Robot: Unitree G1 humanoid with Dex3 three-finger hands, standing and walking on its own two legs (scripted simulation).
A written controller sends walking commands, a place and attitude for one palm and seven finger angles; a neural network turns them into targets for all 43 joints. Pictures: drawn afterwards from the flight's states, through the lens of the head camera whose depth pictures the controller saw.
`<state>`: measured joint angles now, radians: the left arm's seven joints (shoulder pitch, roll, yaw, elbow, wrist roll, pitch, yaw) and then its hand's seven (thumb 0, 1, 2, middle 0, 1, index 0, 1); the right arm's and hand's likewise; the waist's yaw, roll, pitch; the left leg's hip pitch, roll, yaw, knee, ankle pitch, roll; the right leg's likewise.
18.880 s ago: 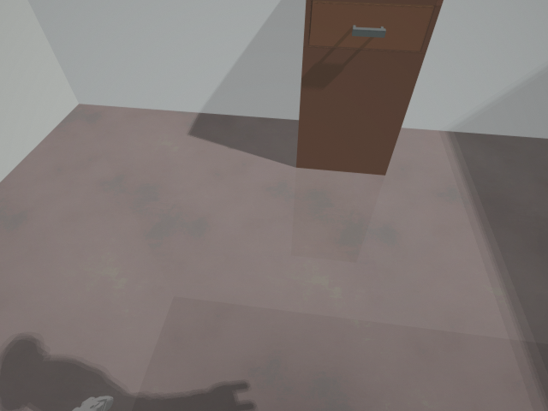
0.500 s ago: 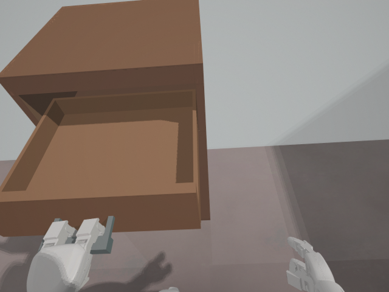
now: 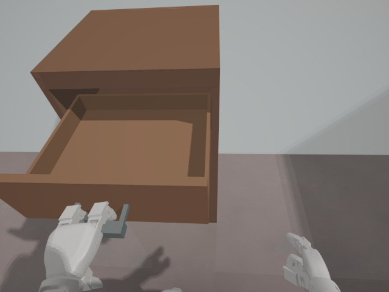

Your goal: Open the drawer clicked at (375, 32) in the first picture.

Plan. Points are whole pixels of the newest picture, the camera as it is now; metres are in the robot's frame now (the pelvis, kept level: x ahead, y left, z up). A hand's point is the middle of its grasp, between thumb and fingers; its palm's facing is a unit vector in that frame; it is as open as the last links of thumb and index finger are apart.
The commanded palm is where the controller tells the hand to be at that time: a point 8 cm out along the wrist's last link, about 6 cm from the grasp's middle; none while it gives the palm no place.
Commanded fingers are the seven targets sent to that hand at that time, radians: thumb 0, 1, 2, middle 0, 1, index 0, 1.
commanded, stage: lift the hand off the handle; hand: left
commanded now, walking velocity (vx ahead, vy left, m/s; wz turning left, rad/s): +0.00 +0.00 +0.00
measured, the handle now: (97, 218) +0.25 +0.23 +0.04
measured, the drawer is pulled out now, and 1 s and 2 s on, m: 0.30 0.30 0.30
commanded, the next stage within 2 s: draw the hand back to the body in 1.66 s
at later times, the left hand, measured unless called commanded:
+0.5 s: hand (93, 242) +0.20 +0.23 +0.02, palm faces +0.03 -0.11 -0.99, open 13.7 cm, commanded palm +0.18 +0.22 +0.09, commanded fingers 0.00 -0.50 0.30 -0.30 -1.20 -0.30 -1.20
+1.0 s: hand (76, 226) +0.21 +0.23 +0.09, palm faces +0.09 -0.13 -0.99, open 13.7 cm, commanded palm +0.18 +0.23 +0.16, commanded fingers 0.00 -0.50 0.30 -0.30 -1.20 -0.30 -1.20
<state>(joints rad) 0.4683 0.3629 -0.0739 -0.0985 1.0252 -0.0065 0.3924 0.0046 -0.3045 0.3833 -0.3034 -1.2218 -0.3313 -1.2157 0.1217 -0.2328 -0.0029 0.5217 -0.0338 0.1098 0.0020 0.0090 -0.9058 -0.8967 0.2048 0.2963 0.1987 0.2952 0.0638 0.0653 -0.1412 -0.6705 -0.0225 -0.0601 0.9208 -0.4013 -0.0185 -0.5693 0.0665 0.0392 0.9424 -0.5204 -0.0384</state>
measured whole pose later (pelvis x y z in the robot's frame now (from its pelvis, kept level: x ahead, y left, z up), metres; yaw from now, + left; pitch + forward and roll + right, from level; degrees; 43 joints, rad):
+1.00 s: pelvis +0.00 +0.01 +0.02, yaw +0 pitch +3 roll +0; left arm 0.42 0.41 -0.11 -0.30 0.95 0.11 0.23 0.00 -0.49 0.30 -0.32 -1.20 -0.34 -1.21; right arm 0.11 -0.23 0.02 0.54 0.00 0.12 0.00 0.01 -0.91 -0.90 0.20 0.30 0.20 0.29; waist 0.09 0.09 -0.10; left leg -0.48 -0.03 -0.05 0.76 -0.34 0.00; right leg -0.38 0.05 0.05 0.77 -0.45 -0.02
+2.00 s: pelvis +0.00 +0.02 +0.04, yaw +0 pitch -1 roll +0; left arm 0.39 0.51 0.00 -0.51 0.83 0.12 0.00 0.00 -0.49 0.30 -0.32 -1.20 -0.32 -1.20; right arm 0.10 -0.24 0.06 0.53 0.03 0.11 0.01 0.01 -0.91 -0.90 0.20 0.30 0.20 0.30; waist 0.11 0.12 -0.04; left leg -0.30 -0.03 -0.06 0.57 -0.25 0.00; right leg -0.19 0.04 0.05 0.56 -0.35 -0.01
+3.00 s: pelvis +0.03 +0.01 +0.05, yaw +1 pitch -1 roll +0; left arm 0.59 0.34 0.28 -0.53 -0.07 -0.08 0.11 0.01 0.32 0.65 -0.25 -0.67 -0.25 -0.67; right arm 0.19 -0.22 0.02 0.61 0.03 -0.09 -0.08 0.01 -0.91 -0.90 0.20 0.30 0.20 0.30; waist 0.05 0.07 -0.02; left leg -0.25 -0.03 -0.07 0.56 -0.29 0.00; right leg -0.12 0.03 0.04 0.52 -0.37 -0.02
